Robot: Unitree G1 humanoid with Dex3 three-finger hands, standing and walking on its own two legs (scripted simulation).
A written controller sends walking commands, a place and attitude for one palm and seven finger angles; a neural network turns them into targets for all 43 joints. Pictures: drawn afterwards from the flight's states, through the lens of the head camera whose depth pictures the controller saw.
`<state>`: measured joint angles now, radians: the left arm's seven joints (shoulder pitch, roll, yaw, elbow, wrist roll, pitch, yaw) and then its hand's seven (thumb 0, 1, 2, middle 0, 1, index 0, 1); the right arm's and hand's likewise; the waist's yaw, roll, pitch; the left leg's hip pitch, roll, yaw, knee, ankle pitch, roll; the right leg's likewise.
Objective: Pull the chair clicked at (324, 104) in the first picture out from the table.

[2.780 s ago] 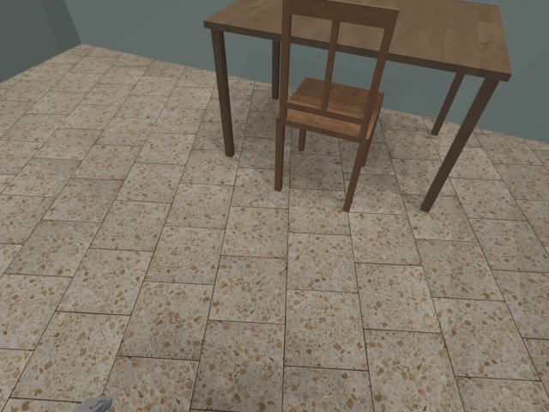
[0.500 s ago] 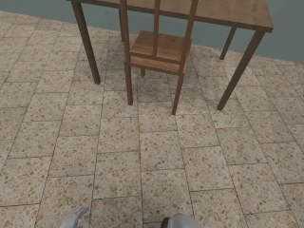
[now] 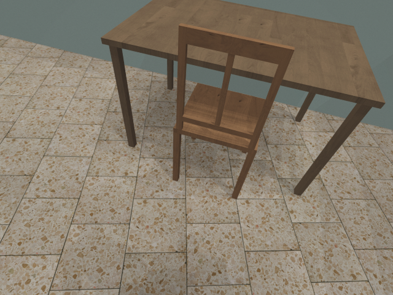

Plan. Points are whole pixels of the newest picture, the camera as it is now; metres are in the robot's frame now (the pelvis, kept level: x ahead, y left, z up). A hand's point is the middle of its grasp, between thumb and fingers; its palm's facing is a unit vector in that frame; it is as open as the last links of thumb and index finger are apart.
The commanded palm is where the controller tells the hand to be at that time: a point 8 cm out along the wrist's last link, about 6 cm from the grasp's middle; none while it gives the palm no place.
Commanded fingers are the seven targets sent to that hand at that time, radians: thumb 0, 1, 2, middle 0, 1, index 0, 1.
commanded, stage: turn to face it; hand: left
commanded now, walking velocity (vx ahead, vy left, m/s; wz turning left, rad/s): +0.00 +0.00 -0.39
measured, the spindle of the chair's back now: (223, 93) +0.83 -0.05 -0.07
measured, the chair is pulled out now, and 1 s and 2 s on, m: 0.00 0.00 0.00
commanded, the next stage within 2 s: take the last steps up to it in 0.42 s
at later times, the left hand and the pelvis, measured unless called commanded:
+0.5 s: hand (140, 276) +0.19 +0.14 -0.16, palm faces -0.10 -0.97 -0.23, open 7.4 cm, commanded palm none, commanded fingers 0.00 0.90 0.90 -0.20 -0.30 -0.20 -0.30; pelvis +0.09 -0.03 +0.00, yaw -9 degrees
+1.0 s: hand (158, 248) +0.26 +0.11 -0.16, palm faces -0.28 -0.94 -0.18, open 7.4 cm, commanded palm none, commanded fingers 0.00 0.90 0.90 -0.20 -0.30 -0.20 -0.30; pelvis +0.16 -0.06 +0.01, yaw -16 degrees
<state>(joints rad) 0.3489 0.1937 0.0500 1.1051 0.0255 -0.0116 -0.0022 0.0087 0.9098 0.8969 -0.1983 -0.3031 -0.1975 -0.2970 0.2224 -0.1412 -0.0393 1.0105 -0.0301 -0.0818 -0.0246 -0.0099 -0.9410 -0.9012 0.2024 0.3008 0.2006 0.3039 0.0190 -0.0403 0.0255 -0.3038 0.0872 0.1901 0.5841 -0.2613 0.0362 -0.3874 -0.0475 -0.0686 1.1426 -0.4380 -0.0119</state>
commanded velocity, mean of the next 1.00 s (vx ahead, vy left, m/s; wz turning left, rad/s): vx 0.15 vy -0.03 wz -0.20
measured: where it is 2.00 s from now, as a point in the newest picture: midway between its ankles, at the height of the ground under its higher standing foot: (222, 283)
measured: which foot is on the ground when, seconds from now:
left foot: down 0.00-0.30, up 0.32-0.62, down 0.64-1.00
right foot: up 0.00-0.28, down 0.30-0.64, up 0.66-1.00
